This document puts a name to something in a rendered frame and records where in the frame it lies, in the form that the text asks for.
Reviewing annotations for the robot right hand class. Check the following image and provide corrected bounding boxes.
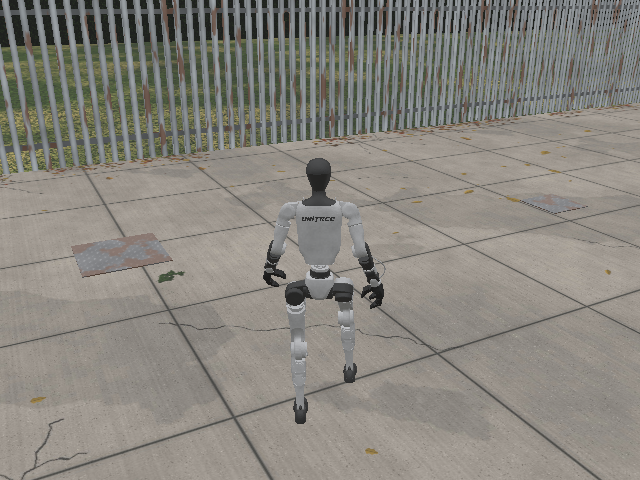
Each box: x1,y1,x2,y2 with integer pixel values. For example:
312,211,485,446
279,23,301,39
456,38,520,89
361,283,384,309

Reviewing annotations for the robot right upper arm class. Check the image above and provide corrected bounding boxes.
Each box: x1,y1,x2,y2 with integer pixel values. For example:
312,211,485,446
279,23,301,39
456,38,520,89
340,201,368,258

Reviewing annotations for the robot left forearm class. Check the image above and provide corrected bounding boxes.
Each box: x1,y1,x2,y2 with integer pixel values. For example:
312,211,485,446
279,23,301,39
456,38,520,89
264,240,281,273

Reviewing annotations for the left robot shin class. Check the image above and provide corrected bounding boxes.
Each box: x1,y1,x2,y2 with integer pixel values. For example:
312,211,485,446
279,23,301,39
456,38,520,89
290,342,306,410

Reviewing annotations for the robot left upper arm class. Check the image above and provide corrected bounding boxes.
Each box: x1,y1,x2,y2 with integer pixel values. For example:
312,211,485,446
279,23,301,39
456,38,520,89
270,201,299,255

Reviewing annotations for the robot right forearm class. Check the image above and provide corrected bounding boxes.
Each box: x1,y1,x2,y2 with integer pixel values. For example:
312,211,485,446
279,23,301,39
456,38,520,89
358,242,381,287

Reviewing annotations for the robot left hand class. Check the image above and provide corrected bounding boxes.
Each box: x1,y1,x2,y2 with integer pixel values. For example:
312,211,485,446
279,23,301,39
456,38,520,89
263,269,286,287

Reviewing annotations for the humanoid robot head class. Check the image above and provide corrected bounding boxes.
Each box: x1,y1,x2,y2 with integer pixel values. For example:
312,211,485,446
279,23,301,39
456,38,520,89
302,158,336,206

